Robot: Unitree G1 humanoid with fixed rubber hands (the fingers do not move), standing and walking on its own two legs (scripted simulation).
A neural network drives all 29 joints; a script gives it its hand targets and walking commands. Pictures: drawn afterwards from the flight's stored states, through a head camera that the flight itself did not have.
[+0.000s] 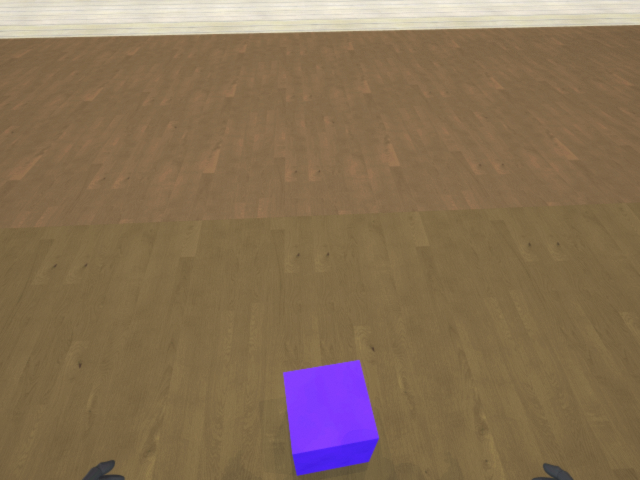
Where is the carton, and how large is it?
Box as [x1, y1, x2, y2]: [283, 360, 378, 475]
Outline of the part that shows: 359,360 283,372 292,454 297,475 368,461 378,439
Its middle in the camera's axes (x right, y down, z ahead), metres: +0.02 +0.49 +1.07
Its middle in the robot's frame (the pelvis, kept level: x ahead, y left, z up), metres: +0.39 +0.00 -0.66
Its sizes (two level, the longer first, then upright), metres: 0.210 0.200 0.250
